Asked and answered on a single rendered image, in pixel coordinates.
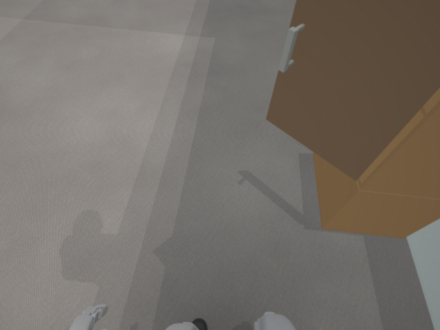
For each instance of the right robot thigh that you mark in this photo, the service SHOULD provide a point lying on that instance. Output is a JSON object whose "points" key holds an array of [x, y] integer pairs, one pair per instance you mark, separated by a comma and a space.
{"points": [[272, 321]]}

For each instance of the handle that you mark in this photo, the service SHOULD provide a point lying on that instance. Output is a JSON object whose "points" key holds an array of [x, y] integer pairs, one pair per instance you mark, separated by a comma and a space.
{"points": [[285, 61]]}

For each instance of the cupboard door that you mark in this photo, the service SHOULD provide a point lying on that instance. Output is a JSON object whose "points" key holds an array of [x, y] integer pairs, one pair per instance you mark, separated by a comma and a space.
{"points": [[362, 70]]}

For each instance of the left robot hand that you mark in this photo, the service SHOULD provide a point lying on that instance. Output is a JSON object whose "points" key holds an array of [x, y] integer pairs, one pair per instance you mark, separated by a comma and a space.
{"points": [[89, 317]]}

